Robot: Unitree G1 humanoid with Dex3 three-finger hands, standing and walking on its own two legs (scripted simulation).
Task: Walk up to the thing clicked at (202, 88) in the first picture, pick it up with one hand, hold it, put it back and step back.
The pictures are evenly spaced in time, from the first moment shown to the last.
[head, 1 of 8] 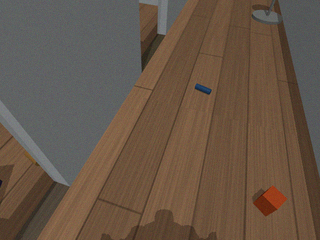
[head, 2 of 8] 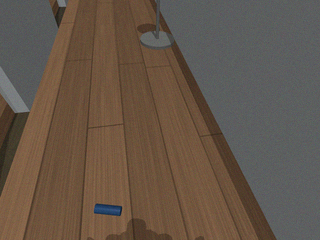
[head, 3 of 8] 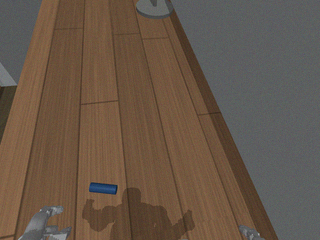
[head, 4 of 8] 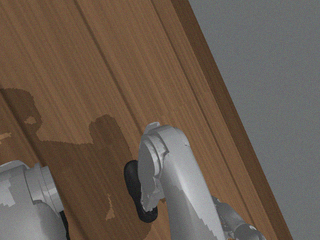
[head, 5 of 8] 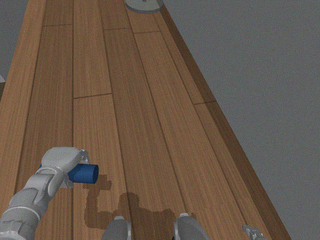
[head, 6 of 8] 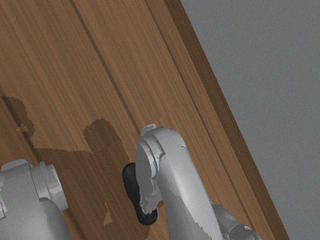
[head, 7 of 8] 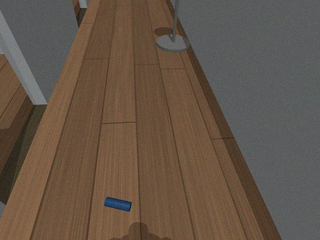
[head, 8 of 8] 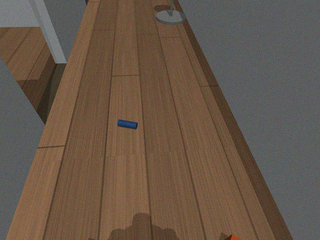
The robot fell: no
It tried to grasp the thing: yes
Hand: left
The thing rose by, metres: 0.67
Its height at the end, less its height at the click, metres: +0.00
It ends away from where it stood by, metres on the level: 0.01
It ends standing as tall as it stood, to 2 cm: yes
